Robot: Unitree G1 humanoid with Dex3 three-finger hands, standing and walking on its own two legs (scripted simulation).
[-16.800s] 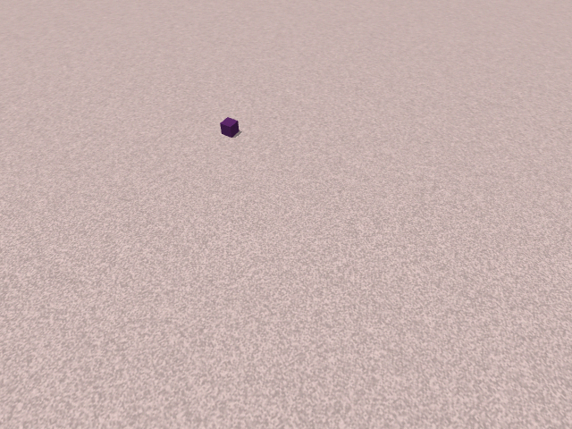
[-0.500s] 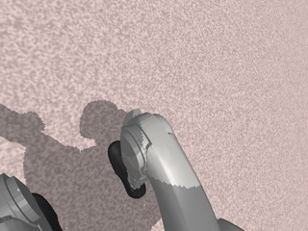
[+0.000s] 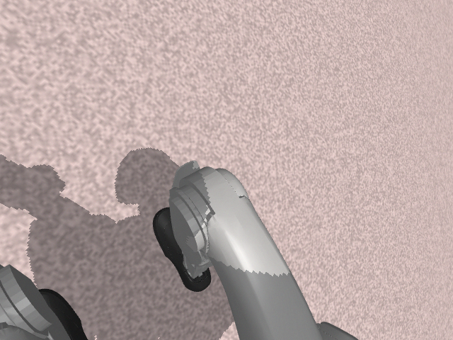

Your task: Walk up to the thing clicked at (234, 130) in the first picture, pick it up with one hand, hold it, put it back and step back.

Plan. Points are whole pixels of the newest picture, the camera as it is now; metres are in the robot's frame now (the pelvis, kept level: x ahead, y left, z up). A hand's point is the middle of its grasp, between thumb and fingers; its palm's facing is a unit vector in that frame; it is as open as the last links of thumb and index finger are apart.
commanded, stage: close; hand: left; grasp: from above
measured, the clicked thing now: out of the picture +0.45 +0.32 -0.28
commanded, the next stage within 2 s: settle in 0.48 s
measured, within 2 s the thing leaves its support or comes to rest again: leaves its support in 1.08 s
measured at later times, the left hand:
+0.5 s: hand out of the picture +0.45 +0.31 -0.25, palm faces -0.12 -0.40 -0.91, open 10.6 cm
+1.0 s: hand out of the picture +0.45 +0.31 -0.25, palm faces -0.08 -0.43 -0.90, open 10.3 cm
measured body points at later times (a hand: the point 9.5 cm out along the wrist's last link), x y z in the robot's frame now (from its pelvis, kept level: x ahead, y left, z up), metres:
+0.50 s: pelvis +0.00 +0.00 +0.00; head +0.30 +0.10 +0.31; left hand +0.46 +0.33 -0.20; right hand -0.01 -0.24 -0.03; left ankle +0.06 +0.13 -0.28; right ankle +0.13 -0.12 -0.28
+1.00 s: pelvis +0.00 +0.00 +0.01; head +0.30 +0.10 +0.32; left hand +0.45 +0.33 -0.20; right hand +0.00 -0.24 -0.03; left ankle +0.06 +0.13 -0.28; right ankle +0.13 -0.12 -0.28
